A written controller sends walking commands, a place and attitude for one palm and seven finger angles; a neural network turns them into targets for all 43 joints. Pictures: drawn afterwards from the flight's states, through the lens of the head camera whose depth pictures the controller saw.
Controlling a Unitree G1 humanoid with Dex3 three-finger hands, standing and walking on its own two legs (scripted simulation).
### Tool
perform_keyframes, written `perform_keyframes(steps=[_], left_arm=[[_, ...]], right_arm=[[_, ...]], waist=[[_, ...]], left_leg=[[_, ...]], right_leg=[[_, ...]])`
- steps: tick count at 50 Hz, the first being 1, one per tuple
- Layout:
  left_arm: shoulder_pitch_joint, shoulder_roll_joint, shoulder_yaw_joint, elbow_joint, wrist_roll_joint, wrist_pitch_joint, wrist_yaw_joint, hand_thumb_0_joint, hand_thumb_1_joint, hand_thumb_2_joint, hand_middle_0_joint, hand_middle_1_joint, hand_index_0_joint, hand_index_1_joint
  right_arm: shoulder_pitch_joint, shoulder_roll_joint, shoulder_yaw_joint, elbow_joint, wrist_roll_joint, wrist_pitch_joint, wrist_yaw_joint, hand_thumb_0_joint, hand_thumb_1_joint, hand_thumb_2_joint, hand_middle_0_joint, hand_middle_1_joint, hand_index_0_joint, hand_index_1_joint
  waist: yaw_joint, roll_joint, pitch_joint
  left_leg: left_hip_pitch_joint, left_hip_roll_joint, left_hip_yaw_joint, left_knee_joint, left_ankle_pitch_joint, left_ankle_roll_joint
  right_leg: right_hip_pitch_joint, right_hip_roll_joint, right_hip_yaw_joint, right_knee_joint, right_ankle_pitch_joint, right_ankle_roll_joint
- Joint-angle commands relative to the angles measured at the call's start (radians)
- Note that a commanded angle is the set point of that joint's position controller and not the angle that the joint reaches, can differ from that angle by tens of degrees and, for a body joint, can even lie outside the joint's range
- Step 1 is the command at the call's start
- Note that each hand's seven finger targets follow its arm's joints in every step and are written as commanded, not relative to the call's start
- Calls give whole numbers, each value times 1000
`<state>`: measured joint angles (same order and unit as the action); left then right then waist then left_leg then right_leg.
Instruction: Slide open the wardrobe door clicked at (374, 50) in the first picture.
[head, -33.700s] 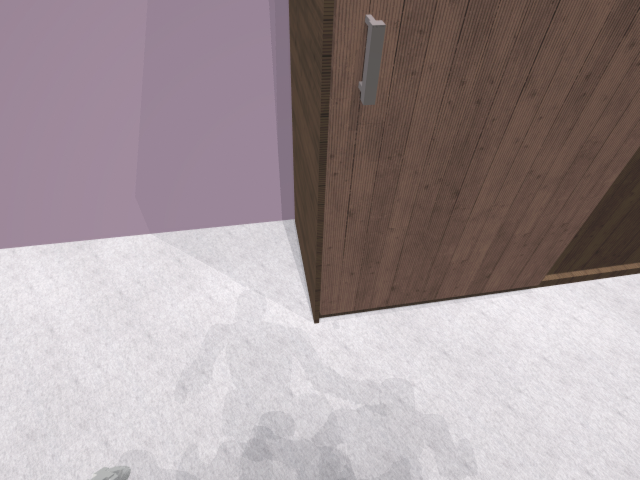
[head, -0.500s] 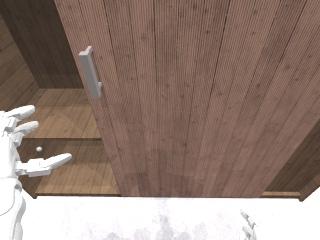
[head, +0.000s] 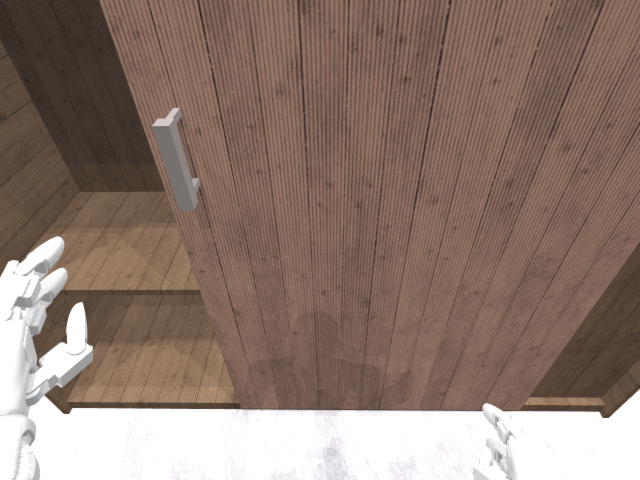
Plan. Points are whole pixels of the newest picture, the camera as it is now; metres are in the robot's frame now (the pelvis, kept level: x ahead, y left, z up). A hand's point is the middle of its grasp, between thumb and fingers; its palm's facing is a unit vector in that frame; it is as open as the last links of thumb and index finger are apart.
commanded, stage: draw the hand back to the body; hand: left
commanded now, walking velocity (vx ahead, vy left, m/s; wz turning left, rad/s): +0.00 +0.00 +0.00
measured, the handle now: (181, 159) +0.49 +0.28 +0.18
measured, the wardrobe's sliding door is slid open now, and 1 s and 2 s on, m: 0.57 0.57 0.57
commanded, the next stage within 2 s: step back with the hand held close in 0.26 s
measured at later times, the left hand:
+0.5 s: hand (57, 339) +0.17 +0.28 +0.17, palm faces +0.49 -0.78 -0.39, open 7.4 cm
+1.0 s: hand out of the picture +0.09 +0.32 +0.16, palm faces +0.50 -0.74 -0.45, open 7.4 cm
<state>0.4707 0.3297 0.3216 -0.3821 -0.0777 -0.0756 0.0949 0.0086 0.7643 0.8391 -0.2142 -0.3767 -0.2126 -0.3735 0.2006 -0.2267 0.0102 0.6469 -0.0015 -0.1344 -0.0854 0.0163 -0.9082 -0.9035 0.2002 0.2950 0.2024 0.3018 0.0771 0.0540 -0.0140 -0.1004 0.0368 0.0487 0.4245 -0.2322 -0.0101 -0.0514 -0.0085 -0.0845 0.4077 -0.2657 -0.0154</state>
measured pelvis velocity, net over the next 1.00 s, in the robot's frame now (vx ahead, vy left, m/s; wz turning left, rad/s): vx -0.09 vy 0.03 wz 0.06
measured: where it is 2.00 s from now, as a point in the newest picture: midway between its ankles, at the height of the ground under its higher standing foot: outside the picture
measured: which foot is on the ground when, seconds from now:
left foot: down 0.00-1.00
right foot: down 0.00-1.00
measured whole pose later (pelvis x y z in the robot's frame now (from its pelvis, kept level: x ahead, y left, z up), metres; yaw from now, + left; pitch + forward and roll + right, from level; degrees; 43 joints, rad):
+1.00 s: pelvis -0.09 +0.03 -0.02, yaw +3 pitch -2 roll -2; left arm 0.51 0.40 0.44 -0.45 -0.02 -0.22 0.13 0.01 0.89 0.90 -0.21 -0.30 -0.21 -0.30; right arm 0.22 -0.21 0.01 0.56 0.01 -0.08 -0.08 0.02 -0.91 -0.90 0.20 0.30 0.20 0.30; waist 0.01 0.02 0.00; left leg -0.40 0.01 0.01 0.59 -0.17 0.05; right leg -0.30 0.00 -0.02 0.54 -0.21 0.03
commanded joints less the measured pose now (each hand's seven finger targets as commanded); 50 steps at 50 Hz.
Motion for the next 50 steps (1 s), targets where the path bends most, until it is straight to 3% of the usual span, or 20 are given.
perform_keyframes(steps=[1,5,15,18,19,20,21,22,24,28,30,33,35,37,40,42,45,46,48,50], left_arm=[[-170,195,118,-195,1,-61,29,0,900,900,-200,-300,-200,-300],[-164,183,105,-185,2,-59,29,0,900,900,-200,-300,-200,-300],[-142,205,129,-190,2,-68,30,0,900,900,-200,-300,-200,-300],[-140,191,120,-193,2,-72,29,0,900,900,-200,-300,-200,-300],[-179,219,143,-209,2,-76,33,0,900,900,-200,-300,-200,-300],[-364,381,298,-266,15,-123,50,0,900,900,-200,-300,-200,-300],[-213,276,216,-175,13,-128,36,0,900,900,-200,-300,-200,-300],[-118,224,167,-139,16,-117,29,0,900,900,-200,-300,-200,-300],[-50,188,131,-152,19,-114,24,0,900,900,-200,-300,-200,-300],[22,220,161,-234,18,-121,36,0,900,900,-200,-300,-200,-300],[18,268,204,-285,16,-128,46,0,900,900,-200,-300,-200,-300],[22,282,224,-317,14,-137,57,0,900,900,-200,-300,-200,-300],[1,305,243,-346,17,-145,63,0,900,900,-200,-300,-200,-300],[8,277,225,-330,19,-152,64,0,900,900,-200,-300,-200,-300],[13,260,225,-301,33,-166,63,0,900,900,-200,-300,-200,-300],[-3,234,210,-283,47,-178,62,0,900,900,-200,-300,-200,-300],[25,252,243,-242,61,-196,58,0,900,900,-200,-300,-200,-300],[24,227,219,-235,62,-199,53,0,900,900,-200,-300,-200,-300],[15,235,221,-259,59,-214,50,0,900,900,-200,-300,-200,-300],[-36,250,218,-296,61,-223,49,0,900,900,-200,-300,-200,-300]], right_arm=[[-135,-96,-29,-155,-4,-48,-21,0,-900,-900,200,300,200,300],[-144,-96,-26,-152,-4,-47,-21,0,-900,-900,200,300,200,300],[-155,-95,-28,-150,-7,-52,-17,0,-900,-900,200,300,200,300],[-152,-91,-26,-150,-6,-50,-14,0,-900,-900,200,300,200,300],[-151,-96,-28,-148,-5,-51,-13,0,-900,-900,200,300,200,300],[-149,-102,-9,-199,8,-26,-7,0,-900,-900,200,300,200,300],[-152,-101,-25,-164,-2,-11,-6,0,-900,-900,200,300,200,300],[-147,-100,-31,-175,-2,0,-1,0,-900,-900,200,300,200,300],[-134,-106,-34,-195,-1,25,7,0,-900,-900,200,300,200,300],[-124,-117,-47,-224,4,56,3,0,-900,-900,200,300,200,300],[-129,-121,-50,-235,4,65,-5,0,-900,-900,200,300,200,300],[-120,-116,-50,-252,7,73,-14,0,-900,-900,200,300,200,300],[-121,-124,-53,-256,7,72,-21,0,-900,-900,200,300,200,300],[-110,-127,-52,-261,9,66,-23,0,-900,-900,200,300,200,300],[-108,-143,-56,-266,7,47,-24,0,-900,-900,200,300,200,300],[-101,-146,-56,-264,10,33,-22,0,-900,-900,200,300,200,300],[-87,-151,-66,-258,9,8,-19,0,-900,-900,200,300,200,300],[-84,-142,-62,-255,11,4,-16,0,-900,-900,200,300,200,300],[-77,-137,-65,-252,13,-9,-12,0,-900,-900,200,300,200,300],[-72,-143,-69,-242,4,-20,-11,0,-900,-900,200,300,200,300]], waist=[[-16,-8,-9],[-10,16,-9],[-1,-15,-2],[-2,16,4],[-3,22,-2],[-36,51,117],[-41,-51,61],[-42,-105,52],[-48,-95,-11],[-52,-30,-128],[-51,-17,-145],[-52,-36,-148],[-54,19,-143],[-55,52,-117],[-52,141,-77],[-53,160,-44],[-51,126,-46],[-57,89,-30],[-63,11,-47],[-68,-18,-51]], left_leg=[[35,-27,-12,-61,149,46],[39,-28,-16,-69,137,44],[28,-28,-23,-79,133,40],[23,-26,-23,-83,133,37],[23,-28,-25,-84,127,36],[-77,-8,-48,-68,56,46],[-94,-3,-55,-21,74,53],[-84,-6,-45,14,105,55],[-77,-4,-35,45,161,53],[-67,15,-44,23,280,51],[-79,19,-54,11,284,52],[-120,27,-71,-5,272,53],[-156,36,-90,-31,232,58],[-229,53,-113,-72,133,64],[-423,87,-170,-174,-151,91],[-566,125,-211,-230,-365,111],[-643,139,-247,-226,-453,135],[-656,134,-235,-206,-460,130],[-572,93,-203,-133,-403,110],[-505,61,-166,-65,-390,92]], right_leg=[[-86,-4,43,-93,178,15],[-81,-3,44,-100,161,13],[-65,-1,42,-108,150,12],[-62,-3,41,-100,150,9],[-61,-3,44,-102,145,8],[-147,-46,94,-152,153,11],[-162,-75,103,-157,156,10],[-185,-93,120,-163,181,11],[-170,-113,113,-128,264,13],[-124,-87,82,-50,323,22],[-119,-75,78,-35,309,24],[-103,-56,79,-13,292,27],[-90,-41,77,6,262,28],[-65,-20,71,31,199,32],[32,12,65,117,128,33],[89,28,63,189,90,36],[120,43,89,213,111,40],[107,39,96,203,100,39],[20,25,130,128,92,29],[-80,-5,182,45,-37,14]])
